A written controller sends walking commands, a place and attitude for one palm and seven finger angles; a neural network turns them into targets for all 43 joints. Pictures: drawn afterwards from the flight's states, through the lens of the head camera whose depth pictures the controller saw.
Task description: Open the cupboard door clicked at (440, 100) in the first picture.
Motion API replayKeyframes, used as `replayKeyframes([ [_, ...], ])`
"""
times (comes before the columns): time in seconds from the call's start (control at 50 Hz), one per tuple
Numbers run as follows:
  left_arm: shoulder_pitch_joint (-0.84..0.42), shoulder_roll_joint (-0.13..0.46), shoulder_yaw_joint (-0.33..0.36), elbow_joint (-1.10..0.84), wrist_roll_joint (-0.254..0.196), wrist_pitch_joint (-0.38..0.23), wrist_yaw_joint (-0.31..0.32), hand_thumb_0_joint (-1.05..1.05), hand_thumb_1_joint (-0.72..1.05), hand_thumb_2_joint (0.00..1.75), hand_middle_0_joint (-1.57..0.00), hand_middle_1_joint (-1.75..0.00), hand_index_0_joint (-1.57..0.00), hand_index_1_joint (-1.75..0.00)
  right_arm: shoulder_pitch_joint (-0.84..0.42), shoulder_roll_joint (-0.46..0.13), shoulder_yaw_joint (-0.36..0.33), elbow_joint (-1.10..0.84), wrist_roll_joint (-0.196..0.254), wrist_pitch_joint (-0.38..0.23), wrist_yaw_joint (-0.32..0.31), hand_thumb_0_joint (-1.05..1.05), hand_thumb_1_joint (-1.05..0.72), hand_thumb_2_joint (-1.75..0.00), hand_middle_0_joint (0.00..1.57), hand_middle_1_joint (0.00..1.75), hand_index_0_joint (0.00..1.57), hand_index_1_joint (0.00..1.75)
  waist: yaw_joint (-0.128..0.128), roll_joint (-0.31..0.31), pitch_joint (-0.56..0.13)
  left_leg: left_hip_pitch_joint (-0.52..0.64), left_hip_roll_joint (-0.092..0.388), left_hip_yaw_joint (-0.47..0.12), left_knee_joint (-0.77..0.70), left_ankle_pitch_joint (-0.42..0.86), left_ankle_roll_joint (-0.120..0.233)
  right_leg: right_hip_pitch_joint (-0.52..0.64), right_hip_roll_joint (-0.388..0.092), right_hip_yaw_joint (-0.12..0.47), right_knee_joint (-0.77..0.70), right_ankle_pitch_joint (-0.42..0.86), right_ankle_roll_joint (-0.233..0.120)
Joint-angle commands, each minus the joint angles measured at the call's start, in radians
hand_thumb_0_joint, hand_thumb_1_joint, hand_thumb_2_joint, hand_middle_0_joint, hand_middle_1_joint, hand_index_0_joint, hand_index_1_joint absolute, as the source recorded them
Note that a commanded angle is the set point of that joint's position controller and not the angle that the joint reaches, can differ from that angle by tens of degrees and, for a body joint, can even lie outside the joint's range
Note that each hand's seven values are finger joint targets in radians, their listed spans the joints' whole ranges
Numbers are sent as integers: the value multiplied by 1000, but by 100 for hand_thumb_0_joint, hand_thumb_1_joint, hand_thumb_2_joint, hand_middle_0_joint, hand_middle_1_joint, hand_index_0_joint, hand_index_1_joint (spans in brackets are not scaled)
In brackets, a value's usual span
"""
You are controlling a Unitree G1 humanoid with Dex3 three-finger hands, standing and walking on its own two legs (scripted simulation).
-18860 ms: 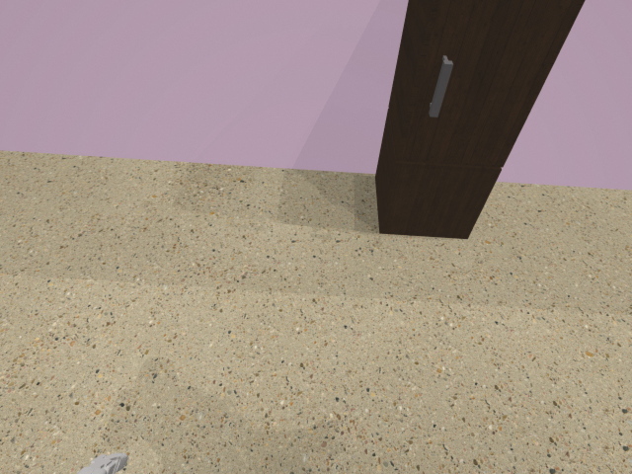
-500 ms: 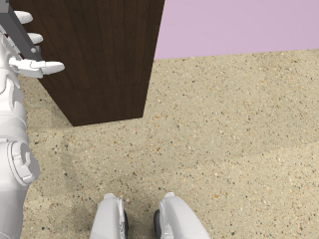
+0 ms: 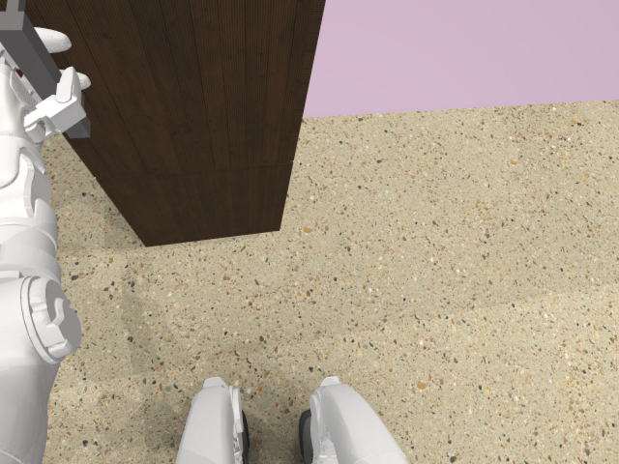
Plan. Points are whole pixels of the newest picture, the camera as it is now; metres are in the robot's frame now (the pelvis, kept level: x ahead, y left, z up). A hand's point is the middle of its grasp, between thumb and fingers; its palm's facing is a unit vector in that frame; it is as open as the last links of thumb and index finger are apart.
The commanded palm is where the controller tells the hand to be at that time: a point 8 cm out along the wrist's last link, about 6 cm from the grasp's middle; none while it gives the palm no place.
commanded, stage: pull the door open along its arc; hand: left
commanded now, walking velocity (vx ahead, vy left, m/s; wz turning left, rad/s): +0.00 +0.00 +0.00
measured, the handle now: (51, 70) +0.58 +0.26 +0.06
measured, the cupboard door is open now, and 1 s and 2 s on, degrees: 0 44 53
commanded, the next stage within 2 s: open thumb and fingers to let go in 1.08 s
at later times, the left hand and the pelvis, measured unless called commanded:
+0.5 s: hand (80, 143) +0.48 +0.22 +0.06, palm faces +0.09 -1.00 +0.00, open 6.1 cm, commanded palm +0.42 +0.25 +0.05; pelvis +0.02 +0.00 +0.02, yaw +0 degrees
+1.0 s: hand (208, 248) +0.35 +0.08 +0.06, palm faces +0.47 -0.88 +0.02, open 6.4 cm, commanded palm +0.28 +0.11 +0.05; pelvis +0.01 -0.02 +0.02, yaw +3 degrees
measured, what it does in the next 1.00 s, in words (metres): stands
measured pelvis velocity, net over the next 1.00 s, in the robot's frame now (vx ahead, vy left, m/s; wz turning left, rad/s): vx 0.01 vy -0.02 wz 0.06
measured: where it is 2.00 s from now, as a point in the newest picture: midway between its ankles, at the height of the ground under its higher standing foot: outside the picture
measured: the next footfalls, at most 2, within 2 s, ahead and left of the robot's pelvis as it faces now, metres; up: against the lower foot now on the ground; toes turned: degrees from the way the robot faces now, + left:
none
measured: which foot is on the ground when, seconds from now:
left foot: down 0.00-1.00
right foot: down 0.00-1.00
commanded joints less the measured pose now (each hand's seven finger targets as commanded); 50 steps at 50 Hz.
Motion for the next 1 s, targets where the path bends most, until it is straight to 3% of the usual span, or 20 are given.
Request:
replayKeyframes([
  [0.0,-415,246,11,-207,-13,-60,-20,0,90,90,-40,-135,-40,-135,209,-204,-72,-27,7,-4,-11,0,-90,-90,20,30,20,30,-14,179,-524,571,0,-101,-107,416,-13,100,12,56,-142,313,2],
  [0.06,-409,244,11,-231,-15,-68,-23,0,90,90,-40,-135,-40,-135,206,-204,-74,-30,8,-4,-11,0,-90,-90,20,30,20,30,-6,211,-546,607,2,-104,-110,448,-17,93,11,55,-138,329,-1],
  [0.08,-419,275,32,-233,-16,-68,-24,0,90,90,-40,-135,-40,-135,207,-207,-73,-26,7,-4,-12,0,-90,-90,20,30,20,30,-5,211,-550,603,3,-102,-105,445,-16,97,12,57,-138,330,1],
  [0.18,-261,219,14,-240,-32,-60,-40,0,90,90,-40,-135,-40,-135,193,-200,-75,-52,13,0,-6,0,-90,-90,20,30,20,30,29,176,-544,588,-2,-88,-124,447,-16,144,12,56,-141,348,2],
  [0.26,-152,199,24,-320,-55,-64,-47,0,90,90,-40,-135,-40,-135,182,-194,-84,-71,20,6,-1,0,-90,-90,20,30,20,30,65,168,-592,626,-4,-79,-138,508,-21,202,12,54,-138,409,1],
  [0.36,46,94,-14,-415,-96,-60,-44,0,90,90,-40,-135,-40,-135,151,-178,-96,-102,36,7,7,0,-90,-90,20,30,20,30,88,83,-544,597,-15,-52,-169,504,-16,286,12,57,-166,466,8],
  [0.4,115,51,-37,-467,-103,-58,-35,0,90,90,-40,-135,-40,-135,136,-172,-101,-115,41,5,12,0,-90,-90,20,30,20,30,100,87,-516,601,-18,-46,-189,493,-17,296,12,53,-175,458,7],
  [0.44,218,5,-51,-538,-118,-65,-23,0,90,90,-40,-135,-40,-135,118,-165,-108,-130,44,0,19,0,-90,-90,20,30,20,30,124,97,-529,635,-20,-39,-199,528,-23,311,10,52,-177,478,5],
  [0.48,285,-52,-86,-599,-127,-69,-9,0,90,90,-40,-135,-40,-135,103,-160,-113,-139,46,-3,23,0,-90,-90,20,30,20,30,126,68,-499,645,-18,-40,-212,544,-25,313,10,46,-181,484,6],
  [0.52,388,-108,-114,-661,-138,-77,8,0,90,90,-40,-135,-40,-135,87,-154,-119,-152,50,-12,31,0,-90,-90,20,30,20,30,138,84,-484,673,-18,-37,-217,581,-29,304,9,45,-185,491,3],
  [0.54,400,-160,-21,-703,-194,-73,130,0,90,90,-40,-135,-40,-135,63,-131,-117,-156,40,-20,28,0,-90,-90,20,30,20,30,192,70,-472,652,-16,-30,-233,584,-41,310,3,32,-183,476,8],
  [0.58,456,-299,-108,-733,-170,-62,280,0,90,90,-40,-135,-40,-135,34,-118,-114,-153,30,-32,41,0,-90,-90,20,30,20,30,168,67,-410,641,-11,-37,-239,551,-57,268,1,22,-177,426,11],
  [0.62,497,-334,-141,-794,-120,-70,382,0,90,90,-40,-135,-40,-135,26,-116,-117,-155,14,-35,53,0,-90,-90,20,30,20,30,174,33,-395,629,-10,-42,-239,554,-60,281,0,20,-164,419,6],
  [0.64,530,-368,-166,-826,-92,-76,434,0,90,90,-40,-135,-40,-135,13,-111,-120,-160,6,-35,60,0,-90,-90,20,30,20,30,180,33,-425,645,-11,-41,-239,566,-62,292,-4,21,-155,427,6],
  [0.72,591,-499,-305,-915,39,-76,604,0,90,90,-40,-135,-40,-135,-25,-97,-124,-178,-19,-27,81,0,-90,-90,20,30,20,30,179,6,-432,650,-13,-46,-234,542,-60,294,-10,22,-142,408,0],
  [0.76,614,-568,-351,-933,80,-66,684,0,90,90,-40,-135,-40,-135,-62,-86,-124,-181,-22,-24,86,0,-90,-90,20,30,20,30,183,-19,-424,638,-18,-47,-245,485,-57,310,-15,19,-146,386,-2],
  [0.8,594,-633,-415,-948,118,-57,750,0,90,90,-40,-135,-40,-135,-94,-77,-123,-184,-28,-28,85,0,-90,-90,20,30,20,30,169,-48,-402,607,-27,-45,-251,384,-50,320,-18,20,-161,343,-2],
  [0.86,618,-677,-464,-953,170,-45,804,0,90,90,-40,-135,-40,-135,-129,-57,-118,-182,-38,-44,72,0,-90,-90,20,30,20,30,170,-80,-389,573,-40,-33,-253,322,-43,351,-22,26,-179,328,-5],
  [0.92,679,-712,-524,-995,212,-41,811,0,90,90,-40,-135,-40,-135,-159,-39,-113,-190,-45,-65,62,0,-90,-90,20,30,20,30,183,-69,-384,567,-46,-21,-255,287,-38,372,-27,38,-198,310,-12],
  [0.98,734,-774,-593,-1033,216,-31,807,0,90,90,-40,-135,-40,-135,-195,-18,-103,-192,-44,-85,54,0,-90,-90,20,30,20,30,186,-58,-362,567,-54,-8,-261,263,-36,393,-37,48,-223,305,-13],
])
